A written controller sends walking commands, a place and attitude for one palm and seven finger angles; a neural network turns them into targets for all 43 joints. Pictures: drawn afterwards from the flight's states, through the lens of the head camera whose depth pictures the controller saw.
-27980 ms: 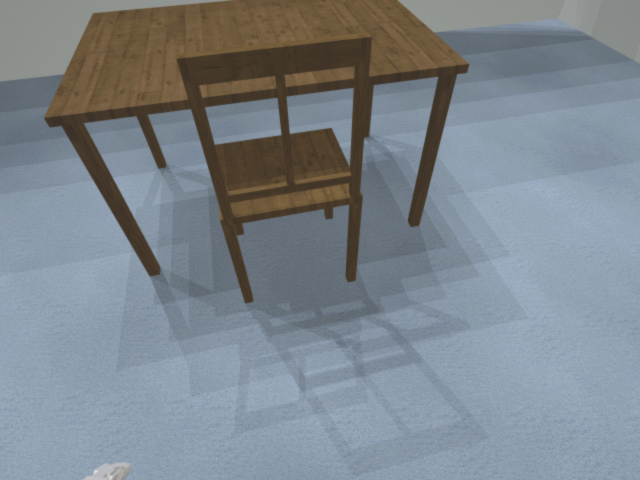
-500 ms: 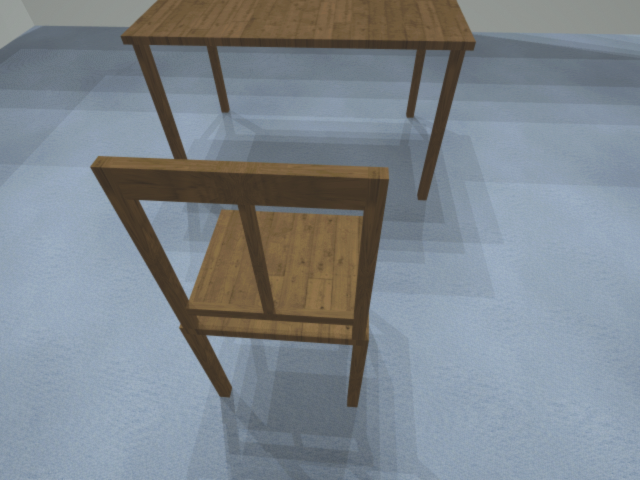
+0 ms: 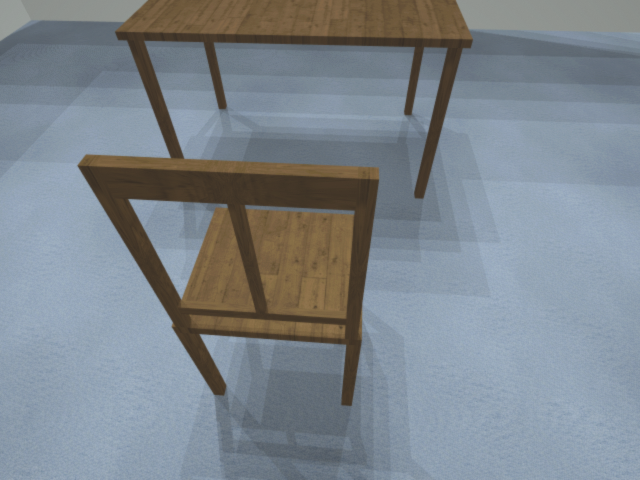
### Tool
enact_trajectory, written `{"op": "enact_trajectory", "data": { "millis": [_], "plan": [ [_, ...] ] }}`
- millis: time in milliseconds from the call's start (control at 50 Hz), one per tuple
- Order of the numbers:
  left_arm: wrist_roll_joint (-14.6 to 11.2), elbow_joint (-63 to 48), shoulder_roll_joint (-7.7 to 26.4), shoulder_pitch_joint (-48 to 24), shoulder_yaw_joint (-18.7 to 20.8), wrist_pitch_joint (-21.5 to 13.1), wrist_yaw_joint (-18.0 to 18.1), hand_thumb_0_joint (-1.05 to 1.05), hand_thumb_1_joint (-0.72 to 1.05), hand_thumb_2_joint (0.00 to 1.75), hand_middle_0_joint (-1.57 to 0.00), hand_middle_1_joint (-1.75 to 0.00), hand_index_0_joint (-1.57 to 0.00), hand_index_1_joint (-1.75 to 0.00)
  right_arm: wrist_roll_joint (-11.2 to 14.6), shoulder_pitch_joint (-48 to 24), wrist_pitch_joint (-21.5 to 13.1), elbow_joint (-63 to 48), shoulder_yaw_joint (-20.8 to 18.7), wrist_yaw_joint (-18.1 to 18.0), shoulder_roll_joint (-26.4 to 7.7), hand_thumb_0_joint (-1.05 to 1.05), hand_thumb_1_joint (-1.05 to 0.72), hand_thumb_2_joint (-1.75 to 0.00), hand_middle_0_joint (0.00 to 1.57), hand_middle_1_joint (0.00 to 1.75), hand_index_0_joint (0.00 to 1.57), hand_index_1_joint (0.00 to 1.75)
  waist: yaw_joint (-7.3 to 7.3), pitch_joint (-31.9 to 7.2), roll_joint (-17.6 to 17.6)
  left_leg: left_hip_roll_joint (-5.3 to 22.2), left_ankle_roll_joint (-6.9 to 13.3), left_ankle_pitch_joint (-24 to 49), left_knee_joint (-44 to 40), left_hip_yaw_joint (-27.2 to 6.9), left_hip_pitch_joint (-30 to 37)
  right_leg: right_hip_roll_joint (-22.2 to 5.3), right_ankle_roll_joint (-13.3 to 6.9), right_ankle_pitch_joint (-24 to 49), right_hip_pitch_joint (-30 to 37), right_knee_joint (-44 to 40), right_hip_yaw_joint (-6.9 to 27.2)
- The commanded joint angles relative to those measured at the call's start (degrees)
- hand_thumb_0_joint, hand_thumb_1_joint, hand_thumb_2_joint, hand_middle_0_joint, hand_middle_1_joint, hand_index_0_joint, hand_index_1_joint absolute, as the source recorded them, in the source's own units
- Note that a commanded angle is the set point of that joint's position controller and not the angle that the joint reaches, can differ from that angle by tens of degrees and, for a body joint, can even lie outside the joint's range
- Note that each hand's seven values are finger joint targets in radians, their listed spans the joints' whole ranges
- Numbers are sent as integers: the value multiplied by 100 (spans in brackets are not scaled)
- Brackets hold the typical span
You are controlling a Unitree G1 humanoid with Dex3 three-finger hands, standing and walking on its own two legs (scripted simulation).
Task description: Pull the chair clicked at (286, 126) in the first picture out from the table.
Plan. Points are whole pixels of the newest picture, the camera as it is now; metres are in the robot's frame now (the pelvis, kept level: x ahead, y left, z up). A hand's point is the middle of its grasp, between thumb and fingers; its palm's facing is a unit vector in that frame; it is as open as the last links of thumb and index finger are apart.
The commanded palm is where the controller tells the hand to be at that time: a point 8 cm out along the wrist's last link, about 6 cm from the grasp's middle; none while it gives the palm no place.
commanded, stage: look to check the result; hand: left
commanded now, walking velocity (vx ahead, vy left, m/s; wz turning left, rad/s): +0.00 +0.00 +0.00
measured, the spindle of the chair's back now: (250, 263) +0.48 +0.16 -0.08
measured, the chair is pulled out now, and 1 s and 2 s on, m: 0.74 0.74 0.74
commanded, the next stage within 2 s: stand and wait in 0.44 s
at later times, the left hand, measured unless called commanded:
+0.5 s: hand out of the picture -0.01 +0.16 -0.17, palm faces +0.04 -0.98 -0.17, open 7.4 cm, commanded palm none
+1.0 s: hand out of the picture +0.00 +0.16 -0.17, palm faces +0.04 -0.99 -0.17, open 7.4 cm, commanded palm none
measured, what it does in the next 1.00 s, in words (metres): stands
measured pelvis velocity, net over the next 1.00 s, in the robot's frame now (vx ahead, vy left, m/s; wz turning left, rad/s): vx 0.01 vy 0.01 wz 0.00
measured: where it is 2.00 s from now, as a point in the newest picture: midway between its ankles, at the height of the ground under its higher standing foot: outside the picture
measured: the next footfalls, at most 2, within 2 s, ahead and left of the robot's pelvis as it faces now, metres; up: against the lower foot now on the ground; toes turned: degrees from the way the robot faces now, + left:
none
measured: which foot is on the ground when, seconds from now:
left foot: down 0.00-1.00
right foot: down 0.00-1.00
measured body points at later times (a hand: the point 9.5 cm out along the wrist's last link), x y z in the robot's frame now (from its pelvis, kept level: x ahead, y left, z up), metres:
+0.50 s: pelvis +0.00 +0.00 +0.00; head +0.02 -0.01 +0.45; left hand -0.01 +0.21 -0.16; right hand -0.03 -0.20 -0.17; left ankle +0.05 +0.14 -0.74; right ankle -0.02 -0.07 -0.74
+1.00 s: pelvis +0.01 +0.01 +0.00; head +0.02 +0.00 +0.45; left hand -0.01 +0.21 -0.16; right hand -0.01 -0.20 -0.16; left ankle +0.05 +0.14 -0.74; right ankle -0.02 -0.07 -0.74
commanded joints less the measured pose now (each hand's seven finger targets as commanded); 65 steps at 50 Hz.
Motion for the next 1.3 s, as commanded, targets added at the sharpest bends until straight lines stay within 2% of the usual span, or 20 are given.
{"op": "enact_trajectory", "data": {
  "millis": [0,80,120,180,300,380,400,460,500,580,620,780,880,900,960,1000,1060,1100,1180,1280],
  "plan": [
    [-27,-128,609,508,155,-40,52,0,90,90,-20,-30,-20,-30,17,583,-38,-77,-54,-13,-388,0,-90,-90,20,30,20,30,14,279,-104,276,446,387,-287,-250,50,-868,-51,577,-510,-814,812],
    [-32,-137,583,528,159,-53,52,0,90,90,-20,-30,-20,-30,14,659,-54,-67,-48,-14,-382,0,-90,-90,20,30,20,30,-6,69,-233,281,438,487,-249,-248,156,-885,-64,674,-437,-757,818],
    [-26,-131,572,517,152,-37,50,0,90,90,-20,-30,-20,-30,12,636,-39,-60,-49,-15,-364,0,-90,-90,20,30,20,30,-2,348,-237,280,448,363,-292,-275,51,-860,-51,505,-597,-796,796],
    [-31,-136,574,535,156,-51,49,0,90,90,-20,-30,-20,-30,10,700,-47,-36,-49,-12,-355,0,-90,-90,20,30,20,30,-12,143,-209,269,439,385,-251,-246,130,-886,-58,520,-497,-789,808],
    [-30,-108,554,579,156,-36,47,0,90,90,-20,-30,-20,-30,14,673,-57,-25,-40,-25,-347,0,-90,-90,20,30,20,30,26,348,-18,301,484,291,-414,-357,-16,-805,-65,424,-547,-745,771],
    [-29,-109,540,616,165,-55,46,0,90,90,-20,-30,-20,-30,17,728,-81,-35,-41,-24,-367,0,-90,-90,20,30,20,30,10,59,-188,305,487,441,-375,-338,114,-829,-52,600,-403,-681,771],
    [-26,-98,555,611,155,-49,48,0,90,90,-20,-30,-20,-30,23,689,-72,-19,-40,-24,-347,0,-90,-90,20,30,20,30,31,250,-114,300,489,376,-404,-329,40,-827,-45,549,-481,-731,748],
    [-29,-103,527,634,154,-53,49,0,90,90,-20,-30,-20,-30,17,720,-74,-16,-33,-27,-364,0,-90,-90,20,30,20,30,1,159,-112,305,488,383,-386,-351,102,-827,-55,526,-486,-703,779],
    [-25,-91,531,665,149,-50,51,0,90,90,-20,-30,-20,-30,22,675,-63,-25,-34,-27,-346,0,-90,-90,20,30,20,30,27,359,-64,305,499,315,-419,-339,19,-808,-43,491,-564,-751,762],
    [-25,-88,530,683,150,-63,51,0,90,90,-20,-30,-20,-30,19,691,-59,-23,-42,-18,-355,0,-90,-90,20,30,20,30,-5,149,-206,267,467,303,-317,-300,141,-852,-51,475,-521,-750,815],
    [-21,-88,526,654,142,-55,50,0,90,90,-20,-30,-20,-30,20,663,-53,-15,-37,-19,-356,0,-90,-90,20,30,20,30,-10,343,-182,272,472,297,-333,-304,82,-851,-49,444,-627,-770,800],
    [-29,-86,526,700,150,-81,54,0,90,90,-20,-30,-20,-30,34,648,-89,-5,-35,-30,-361,0,-90,-90,20,30,20,30,5,31,-240,282,475,691,-260,-267,237,-874,-11,976,-368,-664,780],
    [-32,-92,539,712,156,-77,58,0,90,90,-20,-30,-20,-30,41,639,-98,13,-17,-38,-368,0,-90,-90,20,30,20,30,14,51,-163,296,491,794,-271,-283,210,-874,1,1068,-295,-654,766],
    [-29,-81,538,706,152,-69,60,0,90,90,-20,-30,-20,-30,46,589,-85,7,-22,-44,-348,0,-90,-90,20,30,20,30,29,254,-170,294,502,750,-295,-286,152,-852,7,1054,-381,-696,748],
    [-31,-109,533,686,155,-65,58,0,90,90,-20,-30,-20,-30,37,637,-84,5,-19,-39,-382,0,-90,-90,20,30,20,30,9,151,-160,298,495,680,-321,-320,179,-853,-8,893,-342,-684,759],
    [-29,-84,526,686,152,-56,51,0,90,90,-20,-30,-20,-30,36,581,-70,6,-23,-41,-356,0,-90,-90,20,30,20,30,32,400,-134,298,512,540,-386,-341,95,-826,-14,731,-484,-745,736],
    [-29,-96,532,689,161,-55,43,0,90,90,-20,-30,-20,-30,23,626,-76,-2,-22,-32,-391,0,-90,-90,20,30,20,30,19,195,-72,303,507,376,-450,-401,134,-822,-24,511,-416,-716,749],
    [-24,-82,542,700,161,-52,43,0,90,90,-20,-30,-20,-30,29,570,-69,-10,-25,-30,-385,0,-90,-90,20,30,20,30,50,385,-63,293,522,279,-497,-397,57,-804,-19,456,-484,-770,727],
    [-28,-93,527,692,165,-71,42,0,90,90,-20,-30,-20,-30,29,628,-90,-15,-29,-29,-405,0,-90,-90,20,30,20,30,17,80,-174,292,506,473,-429,-368,233,-828,-20,646,-387,-691,754],
    [-26,-86,534,714,167,-74,43,0,90,90,-20,-30,-20,-30,31,656,-101,10,-20,-33,-392,0,-90,-90,20,30,20,30,24,118,-128,299,518,529,-445,-379,194,-824,-21,692,-360,-689,761]
  ]
}}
